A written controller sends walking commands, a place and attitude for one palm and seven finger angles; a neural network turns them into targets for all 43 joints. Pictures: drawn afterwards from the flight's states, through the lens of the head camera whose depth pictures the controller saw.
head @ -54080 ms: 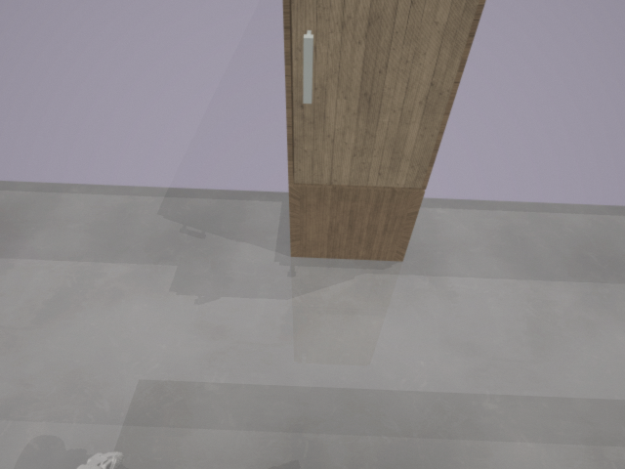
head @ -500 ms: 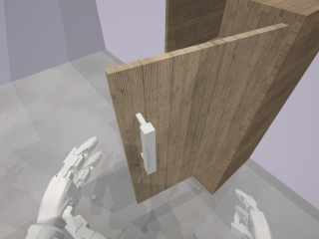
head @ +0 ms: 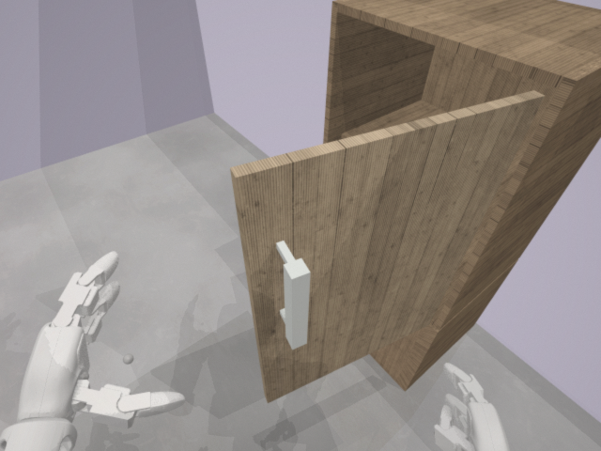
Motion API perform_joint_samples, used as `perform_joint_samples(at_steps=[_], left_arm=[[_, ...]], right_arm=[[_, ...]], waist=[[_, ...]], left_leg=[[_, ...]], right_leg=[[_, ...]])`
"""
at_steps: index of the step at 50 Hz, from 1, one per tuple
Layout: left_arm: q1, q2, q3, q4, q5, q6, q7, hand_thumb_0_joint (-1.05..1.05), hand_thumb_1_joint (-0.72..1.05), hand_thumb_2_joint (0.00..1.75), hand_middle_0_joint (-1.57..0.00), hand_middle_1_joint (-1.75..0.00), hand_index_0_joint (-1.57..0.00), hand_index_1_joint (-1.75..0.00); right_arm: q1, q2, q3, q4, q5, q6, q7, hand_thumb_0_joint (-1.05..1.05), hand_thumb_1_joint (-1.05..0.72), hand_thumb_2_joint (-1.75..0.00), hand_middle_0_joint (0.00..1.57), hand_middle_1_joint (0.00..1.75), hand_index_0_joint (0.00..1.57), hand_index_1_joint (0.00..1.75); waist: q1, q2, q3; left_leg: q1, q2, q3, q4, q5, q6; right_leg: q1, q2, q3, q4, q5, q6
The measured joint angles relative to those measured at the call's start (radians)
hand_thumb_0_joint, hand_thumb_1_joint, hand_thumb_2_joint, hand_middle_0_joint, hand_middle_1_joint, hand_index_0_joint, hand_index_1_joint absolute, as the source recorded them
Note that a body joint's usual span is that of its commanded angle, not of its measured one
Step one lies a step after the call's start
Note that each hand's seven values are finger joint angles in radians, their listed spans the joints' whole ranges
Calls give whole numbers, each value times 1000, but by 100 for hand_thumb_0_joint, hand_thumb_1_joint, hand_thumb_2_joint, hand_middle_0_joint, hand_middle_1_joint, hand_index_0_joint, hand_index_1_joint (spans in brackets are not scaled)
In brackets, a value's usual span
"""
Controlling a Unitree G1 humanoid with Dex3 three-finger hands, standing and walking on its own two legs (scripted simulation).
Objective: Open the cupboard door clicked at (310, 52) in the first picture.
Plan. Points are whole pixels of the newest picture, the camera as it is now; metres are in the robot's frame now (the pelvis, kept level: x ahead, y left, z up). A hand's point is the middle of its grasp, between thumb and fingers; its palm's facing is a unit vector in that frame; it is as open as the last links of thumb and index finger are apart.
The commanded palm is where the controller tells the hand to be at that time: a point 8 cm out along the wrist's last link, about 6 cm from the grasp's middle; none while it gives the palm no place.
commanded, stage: draw the hand back to the body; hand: left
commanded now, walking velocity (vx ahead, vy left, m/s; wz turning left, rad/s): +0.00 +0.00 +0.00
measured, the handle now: (290, 296) +0.30 +0.05 +0.07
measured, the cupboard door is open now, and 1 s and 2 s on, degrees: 78 78 78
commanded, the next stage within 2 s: step back with the hand held close in 0.88 s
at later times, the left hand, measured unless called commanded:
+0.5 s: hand (80, 301) +0.21 +0.25 +0.17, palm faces +0.43 -0.81 -0.40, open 9.1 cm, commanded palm +0.16 +0.29 +0.19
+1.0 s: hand (88, 304) +0.20 +0.24 +0.18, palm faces +0.44 -0.81 -0.39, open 7.4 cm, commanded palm +0.16 +0.27 +0.20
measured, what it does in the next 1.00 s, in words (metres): stands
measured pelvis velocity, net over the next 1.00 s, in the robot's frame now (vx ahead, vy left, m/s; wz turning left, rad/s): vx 0.01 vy -0.02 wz -0.02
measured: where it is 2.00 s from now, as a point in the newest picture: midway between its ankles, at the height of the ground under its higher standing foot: outside the picture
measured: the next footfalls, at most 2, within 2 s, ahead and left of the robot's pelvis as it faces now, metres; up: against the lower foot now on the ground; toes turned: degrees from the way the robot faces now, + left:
none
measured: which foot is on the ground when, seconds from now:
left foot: down 0.00-1.00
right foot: down 0.00-1.00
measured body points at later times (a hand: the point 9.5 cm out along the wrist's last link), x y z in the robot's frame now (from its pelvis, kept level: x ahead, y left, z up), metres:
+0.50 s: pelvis +0.02 -0.01 +0.02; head +0.00 -0.02 +0.47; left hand +0.18 +0.29 +0.20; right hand +0.21 -0.23 -0.06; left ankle -0.01 +0.09 -0.72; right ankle +0.01 -0.13 -0.72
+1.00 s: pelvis +0.01 -0.02 +0.02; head -0.01 -0.04 +0.47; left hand +0.17 +0.28 +0.20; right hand +0.20 -0.24 -0.06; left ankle -0.01 +0.09 -0.72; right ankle +0.01 -0.13 -0.72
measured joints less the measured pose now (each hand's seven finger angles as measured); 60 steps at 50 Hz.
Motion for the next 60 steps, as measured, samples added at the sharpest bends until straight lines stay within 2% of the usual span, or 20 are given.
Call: perform_joint_samples(at_steps=[4, 10, 27, 32, 39, 52, 56, 60], left_arm=[[-11, 4, 12, 20, 19, -6, 36, -1, -12, 46, -17, -30, -16, -30], [-40, 17, 54, 44, 26, -16, 54, 0, 8, 55, -18, -30, -17, -30], [-121, 46, 188, 82, 12, -50, 52, 1, 67, 80, -20, -30, -20, -30], [-128, 35, 195, 94, 9, -58, 50, 1, 80, 86, -20, -30, -20, -30], [-118, 29, 175, 101, 11, -56, 42, 1, 87, 89, -21, -30, -20, -30], [-144, 31, 186, 121, 15, -74, 42, 2, 89, 90, -21, -30, -21, -30], [-157, 49, 239, 147, 20, -130, 41, 2, 89, 90, -21, -30, -21, -30], [-109, 56, 237, 124, 26, -139, 41, 1, 89, 90, -21, -30, -20, -30]], right_arm=[[-12, 5, 5, 37, -8, 9, 0, 1, -90, -90, 20, 30, 20, 30], [-28, 6, 3, 84, -14, 12, 6, 1, -90, -90, 20, 30, 20, 30], [-67, -8, -31, 131, -18, 32, 21, 1, -90, -90, 20, 30, 20, 30], [-73, -13, -38, 137, -18, 41, 27, 1, -90, -90, 20, 30, 20, 30], [-70, -10, -43, 142, -19, 44, 25, 1, -90, -90, 20, 30, 20, 30], [-68, -5, -40, 147, -15, 37, 26, 1, -90, -90, 20, 30, 20, 30], [-88, -9, -35, 130, -17, 70, 36, 1, -90, -90, 20, 30, 20, 30], [-104, -14, -49, 106, -18, 108, 38, 1, -90, -90, 20, 30, 20, 30]], waist=[[10, 0, 24], [17, 2, 48], [26, 11, 69], [25, 15, 71], [23, 13, 74], [24, 20, 85], [1, 23, 81], [-23, 12, 86]], left_leg=[[57, -6, 5, -66, 28, 2], [127, -10, 9, -145, 58, 1], [224, 0, 16, -262, 99, -13], [234, 4, 17, -275, 105, -17], [242, 11, 16, -283, 110, -23], [247, 17, 12, -287, 120, -28], [199, 23, 11, -272, 126, -25], [163, 19, 30, -274, 140, -20]], right_leg=[[52, -5, 5, -56, 23, 2], [116, -8, 10, -124, 48, 3], [199, 3, 17, -218, 80, -10], [207, 8, 17, -229, 85, -14], [214, 15, 17, -236, 90, -21], [223, 21, 12, -247, 102, -26], [188, 27, 11, -262, 124, -24], [143, 23, 30, -257, 143, -17]])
